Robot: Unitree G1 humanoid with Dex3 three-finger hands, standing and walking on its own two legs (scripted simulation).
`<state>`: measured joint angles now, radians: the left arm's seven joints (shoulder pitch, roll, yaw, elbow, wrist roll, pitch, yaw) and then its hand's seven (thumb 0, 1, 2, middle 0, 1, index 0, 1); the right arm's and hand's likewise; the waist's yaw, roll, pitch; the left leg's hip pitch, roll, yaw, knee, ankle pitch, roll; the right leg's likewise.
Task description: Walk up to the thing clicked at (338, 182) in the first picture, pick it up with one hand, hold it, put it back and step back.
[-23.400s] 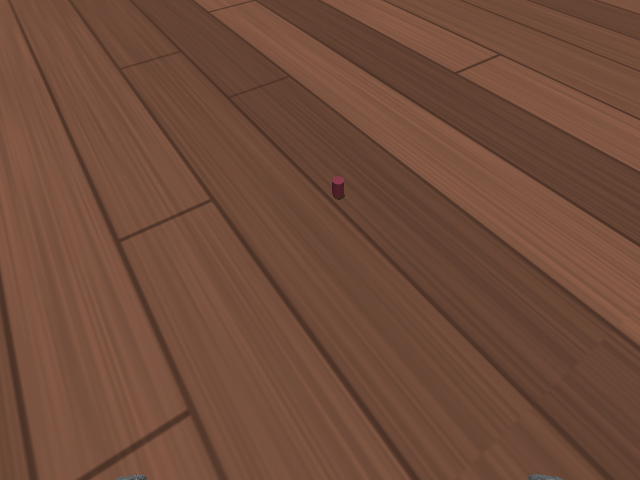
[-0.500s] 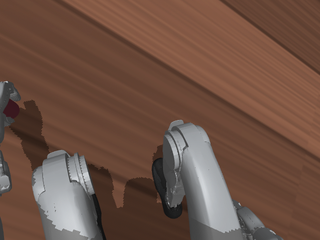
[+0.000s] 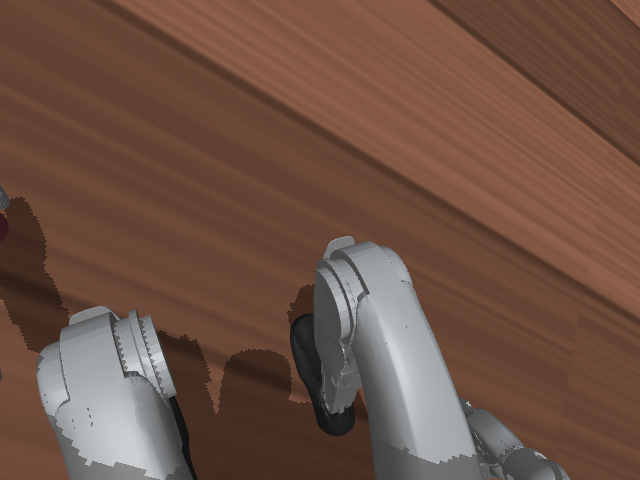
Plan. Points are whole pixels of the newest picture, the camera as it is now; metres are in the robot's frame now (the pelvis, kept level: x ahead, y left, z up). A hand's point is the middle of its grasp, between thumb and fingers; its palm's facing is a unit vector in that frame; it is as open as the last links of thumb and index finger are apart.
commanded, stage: rest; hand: left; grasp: from above
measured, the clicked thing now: out of the picture +0.44 +0.32 -0.24
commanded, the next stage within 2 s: open in 0.64 s
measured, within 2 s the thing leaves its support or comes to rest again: rests again in 0.24 s
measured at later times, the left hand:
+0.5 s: hand out of the picture +0.42 +0.31 -0.24, palm faces -0.47 -0.15 -0.87, open 7.5 cm
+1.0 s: hand out of the picture +0.42 +0.30 -0.24, palm faces -0.46 -0.15 -0.87, open 8.8 cm
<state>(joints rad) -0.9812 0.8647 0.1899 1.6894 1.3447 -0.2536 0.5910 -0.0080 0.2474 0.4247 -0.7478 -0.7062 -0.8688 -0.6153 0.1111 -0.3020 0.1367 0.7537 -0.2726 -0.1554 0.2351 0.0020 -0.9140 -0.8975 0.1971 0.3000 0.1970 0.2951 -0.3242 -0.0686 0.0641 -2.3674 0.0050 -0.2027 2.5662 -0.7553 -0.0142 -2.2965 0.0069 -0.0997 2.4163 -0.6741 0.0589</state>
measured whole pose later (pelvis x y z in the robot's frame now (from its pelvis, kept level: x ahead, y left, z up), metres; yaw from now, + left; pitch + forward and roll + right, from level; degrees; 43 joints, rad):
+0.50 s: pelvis +0.00 +0.00 +0.00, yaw -1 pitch +29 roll -12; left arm -1.00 0.93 0.18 1.77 1.35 -0.27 0.64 -0.01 0.25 0.42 -0.74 -0.71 -0.87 -0.62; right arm 0.10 -0.32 0.20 0.74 -0.30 -0.20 0.27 0.00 -0.91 -0.90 0.20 0.30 0.20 0.30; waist -0.35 -0.10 0.11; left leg -2.36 0.01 -0.23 2.59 -0.75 -0.01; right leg -2.28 0.02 -0.12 2.41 -0.66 0.06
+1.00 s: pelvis -0.01 +0.00 +0.00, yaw -2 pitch +28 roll -13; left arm -1.02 0.96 0.15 1.80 1.34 -0.27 0.67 0.00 0.15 0.59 -0.59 -0.78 -0.67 -0.72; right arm 0.07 -0.33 0.24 0.72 -0.31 -0.23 0.29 0.00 -0.91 -0.90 0.20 0.30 0.20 0.30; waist -0.36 -0.12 0.13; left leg -2.35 0.01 -0.25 2.59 -0.75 -0.01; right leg -2.26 0.02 -0.14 2.40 -0.65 0.07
